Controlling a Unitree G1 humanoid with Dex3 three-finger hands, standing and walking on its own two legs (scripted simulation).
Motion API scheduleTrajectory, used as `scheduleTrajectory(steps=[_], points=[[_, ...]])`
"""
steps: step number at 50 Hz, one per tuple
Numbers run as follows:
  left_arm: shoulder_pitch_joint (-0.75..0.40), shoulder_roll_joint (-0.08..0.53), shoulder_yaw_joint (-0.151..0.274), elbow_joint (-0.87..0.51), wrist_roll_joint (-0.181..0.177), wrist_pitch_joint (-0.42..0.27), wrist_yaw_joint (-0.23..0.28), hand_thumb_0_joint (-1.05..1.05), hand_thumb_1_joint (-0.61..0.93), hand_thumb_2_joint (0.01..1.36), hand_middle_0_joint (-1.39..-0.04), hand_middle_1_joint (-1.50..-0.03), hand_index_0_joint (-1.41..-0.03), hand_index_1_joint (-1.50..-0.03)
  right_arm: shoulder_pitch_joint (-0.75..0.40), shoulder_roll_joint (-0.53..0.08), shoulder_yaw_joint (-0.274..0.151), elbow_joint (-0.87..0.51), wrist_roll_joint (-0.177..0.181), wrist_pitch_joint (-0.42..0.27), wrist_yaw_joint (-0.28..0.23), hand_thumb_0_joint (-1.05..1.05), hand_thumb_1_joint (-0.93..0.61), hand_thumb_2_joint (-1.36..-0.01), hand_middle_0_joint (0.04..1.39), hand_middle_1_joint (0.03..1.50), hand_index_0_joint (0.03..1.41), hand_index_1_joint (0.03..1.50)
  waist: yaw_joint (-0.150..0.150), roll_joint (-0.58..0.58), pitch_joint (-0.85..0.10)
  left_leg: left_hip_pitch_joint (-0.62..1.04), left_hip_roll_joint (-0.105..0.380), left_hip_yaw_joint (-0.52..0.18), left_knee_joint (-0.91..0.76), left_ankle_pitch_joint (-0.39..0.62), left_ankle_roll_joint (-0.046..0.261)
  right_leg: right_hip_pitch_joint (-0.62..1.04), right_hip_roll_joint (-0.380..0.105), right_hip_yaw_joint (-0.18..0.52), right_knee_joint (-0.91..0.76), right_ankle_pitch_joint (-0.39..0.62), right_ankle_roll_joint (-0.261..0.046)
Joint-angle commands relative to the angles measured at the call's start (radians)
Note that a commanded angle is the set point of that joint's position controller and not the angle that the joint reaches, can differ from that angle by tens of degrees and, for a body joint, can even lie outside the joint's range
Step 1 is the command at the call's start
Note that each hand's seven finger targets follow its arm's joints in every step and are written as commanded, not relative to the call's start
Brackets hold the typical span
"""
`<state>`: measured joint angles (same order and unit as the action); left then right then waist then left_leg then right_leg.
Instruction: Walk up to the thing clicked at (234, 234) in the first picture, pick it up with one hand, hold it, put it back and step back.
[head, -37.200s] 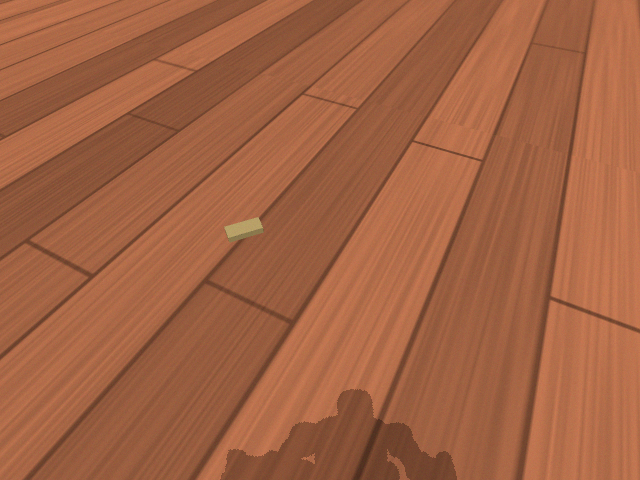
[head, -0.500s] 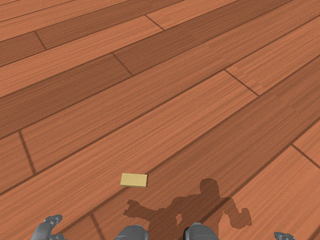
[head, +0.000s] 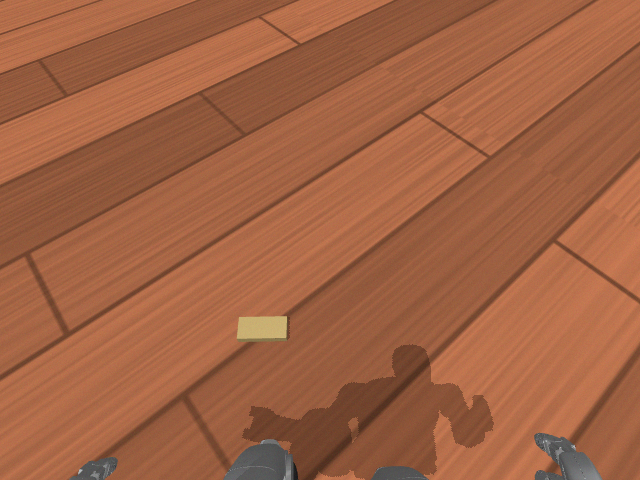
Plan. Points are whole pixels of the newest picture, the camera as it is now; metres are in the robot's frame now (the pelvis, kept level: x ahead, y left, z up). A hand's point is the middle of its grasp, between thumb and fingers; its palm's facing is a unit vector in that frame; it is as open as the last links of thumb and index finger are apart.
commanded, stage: step back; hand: left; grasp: from above
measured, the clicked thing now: (262, 328) +0.56 +0.20 -0.74
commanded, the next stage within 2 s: none
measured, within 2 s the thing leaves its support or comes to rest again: neither
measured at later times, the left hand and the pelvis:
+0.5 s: hand out of the picture -0.03 +0.28 -0.14, palm faces +0.01 -0.92 -0.38, open 7.4 cm; pelvis -0.14 +0.01 +0.01, yaw +1 degrees
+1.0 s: hand out of the picture -0.20 +0.24 -0.12, palm faces +0.03 -0.90 -0.44, open 7.4 cm; pelvis -0.31 -0.03 +0.00, yaw +3 degrees
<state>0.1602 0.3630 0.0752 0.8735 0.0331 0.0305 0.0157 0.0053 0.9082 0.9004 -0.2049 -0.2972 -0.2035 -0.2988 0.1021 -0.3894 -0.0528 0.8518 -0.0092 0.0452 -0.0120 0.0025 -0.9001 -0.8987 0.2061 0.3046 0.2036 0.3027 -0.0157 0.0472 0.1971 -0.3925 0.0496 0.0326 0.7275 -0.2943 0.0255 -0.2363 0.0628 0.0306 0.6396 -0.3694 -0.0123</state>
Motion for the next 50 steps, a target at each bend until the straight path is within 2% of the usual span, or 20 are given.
scheduleTrajectory(steps=[1,3,5,11,13,14,15,16,17,20,28,33,34,35,36,37,39,40,46,50], points=[[0.009,0.337,0.086,-0.124,0.007,-0.038,0.007,0.0,0.9,0.9,-0.2,-0.3,-0.2,-0.3,-0.016,-0.195,-0.058,-0.074,0.007,0.001,-0.025,0.0,-0.9,-0.9,0.2,0.3,0.2,0.3,0.053,-0.256,-0.162,-0.053,-0.125,-0.195,0.451,-0.356,-0.023,-0.084,-0.46,0.539,-0.299,0.501,-0.314],[-0.055,0.261,0.065,-0.143,-0.01,-0.036,0.016,0.0,0.9,0.9,-0.2,-0.3,-0.2,-0.3,0.057,-0.191,-0.048,-0.044,0.025,-0.005,-0.021,0.0,-0.9,-0.9,0.2,0.3,0.2,0.3,0.001,-0.139,-0.166,-0.073,-0.164,-0.223,0.501,-0.252,-0.027,-0.033,-0.32,0.297,-0.206,0.633,-0.236],[-0.055,0.238,0.066,-0.153,-0.001,-0.029,0.019,0.0,0.9,0.9,-0.2,-0.3,-0.2,-0.3,0.076,-0.183,-0.037,-0.04,0.022,-0.018,-0.026,0.0,-0.9,-0.9,0.2,0.3,0.2,0.3,0.012,-0.174,-0.192,-0.072,-0.175,-0.185,0.478,-0.217,-0.044,0.011,-0.27,0.205,-0.174,0.645,-0.202],[0.005,0.238,0.06,-0.174,0.0,-0.008,0.022,0.0,0.9,0.9,-0.2,-0.3,-0.2,-0.3,0.082,-0.17,-0.039,-0.058,-0.001,-0.031,-0.02,0.0,-0.9,-0.9,0.2,0.3,0.2,0.3,0.052,-0.248,-0.246,-0.01,-0.083,-0.076,-0.021,-0.192,-0.035,0.171,-0.281,0.209,-0.086,0.637,-0.186],[-0.02,0.253,0.054,-0.186,-0.013,0.005,0.012,0.0,0.9,0.9,-0.2,-0.3,-0.2,-0.3,0.146,-0.163,-0.049,-0.031,-0.009,-0.038,-0.015,0.0,-0.9,-0.9,0.2,0.3,0.2,0.3,0.014,-0.217,-0.257,0.15,-0.09,-0.029,-0.256,0.031,-0.018,0.073,-0.245,0.181,-0.025,0.546,-0.144],[-0.012,0.23,0.049,-0.192,-0.015,0.01,0.009,0.0,0.9,0.9,-0.2,-0.3,-0.2,-0.3,0.142,-0.179,-0.057,-0.038,-0.019,-0.044,-0.014,0.0,-0.9,-0.9,0.2,0.3,0.2,0.3,0.017,-0.172,-0.259,0.202,-0.045,-0.103,-0.309,0.136,0.0,0.005,-0.212,0.172,0.002,0.432,-0.099],[0.004,0.195,0.039,-0.202,-0.017,0.012,0.006,0.0,0.9,0.9,-0.2,-0.3,-0.2,-0.3,0.138,-0.259,-0.078,-0.049,-0.037,-0.049,-0.013,0.0,-0.9,-0.9,0.2,0.3,0.2,0.3,0.019,0.008,-0.273,0.28,0.148,-0.351,-0.338,0.247,0.073,-0.162,-0.112,0.119,0.13,0.192,-0.044],[-0.058,0.211,0.05,-0.21,-0.024,0.011,0.016,0.0,0.9,0.9,-0.2,-0.3,-0.2,-0.3,0.085,-0.359,-0.094,-0.072,-0.027,-0.044,-0.001,0.0,-0.9,-0.9,0.2,0.3,0.2,0.3,-0.018,0.199,-0.246,0.144,0.33,-0.543,-0.396,0.368,0.233,-0.195,0.035,0.039,0.335,-0.246,-0.007],[-0.095,0.227,0.062,-0.198,-0.008,0.014,0.027,0.0,0.9,0.9,-0.2,-0.3,-0.2,-0.3,0.084,-0.355,-0.1,-0.072,-0.033,-0.049,-0.005,0.0,-0.9,-0.9,0.2,0.3,0.2,0.3,-0.042,0.142,-0.221,0.074,0.37,-0.605,-0.406,0.351,0.29,-0.186,0.039,0.163,0.508,-0.293,-0.008],[0.007,0.214,0.063,-0.145,-0.027,0.016,0.018,0.0,0.9,0.9,-0.2,-0.3,-0.2,-0.3,-0.005,-0.247,-0.065,-0.083,-0.029,-0.055,-0.02,0.0,-0.9,-0.9,0.2,0.3,0.2,0.3,0.048,0.046,-0.183,0.138,0.222,-0.328,-0.319,0.457,0.2,-0.266,0.046,0.184,0.657,-0.154,-0.008],[0.024,0.197,0.058,-0.148,-0.012,0.007,0.0,0.0,0.9,0.9,-0.2,-0.3,-0.2,-0.3,0.083,-0.241,-0.076,-0.099,-0.025,-0.045,-0.024,0.0,-0.9,-0.9,0.2,0.3,0.2,0.3,-0.022,0.123,-0.255,0.329,0.213,-0.268,-0.254,0.439,0.23,-0.222,-0.011,0.087,0.32,-0.163,0.053],[0.197,0.197,0.065,-0.045,-0.009,0.001,-0.014,0.0,0.9,0.9,-0.2,-0.3,-0.2,-0.3,0.01,-0.284,-0.076,-0.126,-0.019,-0.013,-0.013,0.0,-0.9,-0.9,0.2,0.3,0.2,0.3,0.051,0.157,-0.296,0.093,0.16,-0.219,-0.226,0.189,0.134,0.103,-0.028,-0.055,-0.148,0.044,-0.006],[0.224,0.214,0.073,-0.038,0.001,-0.002,-0.013,0.0,0.9,0.9,-0.2,-0.3,-0.2,-0.3,0.016,-0.255,-0.065,-0.126,-0.012,-0.008,-0.011,0.0,-0.9,-0.9,0.2,0.3,0.2,0.3,0.06,0.112,-0.285,0.01,0.125,-0.211,-0.177,0.064,0.087,0.141,-0.049,-0.007,-0.202,0.049,-0.023],[0.197,0.285,0.093,-0.055,0.02,-0.007,-0.015,0.0,0.9,0.9,-0.2,-0.3,-0.2,-0.3,0.03,-0.196,-0.051,-0.136,-0.004,-0.007,-0.009,0.0,-0.9,-0.9,0.2,0.3,0.2,0.3,0.051,-0.096,-0.225,-0.19,-0.02,-0.178,-0.017,-0.142,0.017,0.143,-0.207,0.28,-0.273,-0.08,-0.082],[0.104,0.41,0.116,-0.102,0.017,0.002,-0.014,0.0,0.9,0.9,-0.2,-0.3,-0.2,-0.3,-0.033,-0.182,-0.059,-0.152,-0.002,-0.01,-0.028,0.0,-0.9,-0.9,0.2,0.3,0.2,0.3,0.102,-0.358,-0.167,-0.163,-0.154,-0.115,0.262,-0.312,-0.033,-0.156,-0.462,0.547,-0.401,-0.119,-0.253],[0.021,0.408,0.111,-0.141,0.015,-0.007,-0.007,0.0,0.9,0.9,-0.2,-0.3,-0.2,-0.3,-0.031,-0.225,-0.075,-0.141,-0.003,-0.006,-0.033,0.0,-0.9,-0.9,0.2,0.3,0.2,0.3,0.072,-0.297,-0.085,-0.113,-0.101,-0.232,0.434,-0.3,-0.046,-0.307,-0.521,0.592,-0.431,-0.092,-0.298],[-0.107,0.282,0.072,-0.158,0.008,-0.016,0.004,0.0,0.9,0.9,-0.2,-0.3,-0.2,-0.3,0.079,-0.206,-0.056,-0.075,0.01,-0.013,-0.028,0.0,-0.9,-0.9,0.2,0.3,0.2,0.3,-0.026,-0.135,-0.092,-0.122,-0.171,-0.229,0.484,-0.179,-0.031,-0.199,-0.32,0.238,-0.256,0.268,-0.183],[-0.107,0.266,0.074,-0.156,0.015,-0.017,0.006,0.0,0.9,0.9,-0.2,-0.3,-0.2,-0.3,0.097,-0.193,-0.049,-0.067,0.013,-0.016,-0.027,0.0,-0.9,-0.9,0.2,0.3,0.2,0.3,-0.023,-0.18,-0.116,-0.094,-0.179,-0.193,0.503,-0.161,-0.038,-0.176,-0.291,0.182,-0.229,0.321,-0.169],[0.019,0.254,0.07,-0.155,0.013,-0.006,0.024,0.0,0.9,0.9,-0.2,-0.3,-0.2,-0.3,0.082,-0.171,-0.035,-0.082,-0.009,-0.027,-0.025,0.0,-0.9,-0.9,0.2,0.3,0.2,0.3,0.071,-0.233,-0.192,-0.107,-0.111,-0.103,0.18,-0.244,-0.051,0.131,-0.325,0.179,-0.14,0.528,-0.195],[-0.027,0.261,0.057,-0.168,-0.009,0.014,0.018,0.0,0.9,0.9,-0.2,-0.3,-0.2,-0.3,0.191,-0.164,-0.046,-0.032,-0.013,-0.035,-0.016,0.0,-0.9,-0.9,0.2,0.3,0.2,0.3,0.019,-0.198,-0.27,0.113,-0.096,-0.002,-0.286,0.01,-0.018,0.125,-0.288,0.137,0.003,0.529,-0.141]])
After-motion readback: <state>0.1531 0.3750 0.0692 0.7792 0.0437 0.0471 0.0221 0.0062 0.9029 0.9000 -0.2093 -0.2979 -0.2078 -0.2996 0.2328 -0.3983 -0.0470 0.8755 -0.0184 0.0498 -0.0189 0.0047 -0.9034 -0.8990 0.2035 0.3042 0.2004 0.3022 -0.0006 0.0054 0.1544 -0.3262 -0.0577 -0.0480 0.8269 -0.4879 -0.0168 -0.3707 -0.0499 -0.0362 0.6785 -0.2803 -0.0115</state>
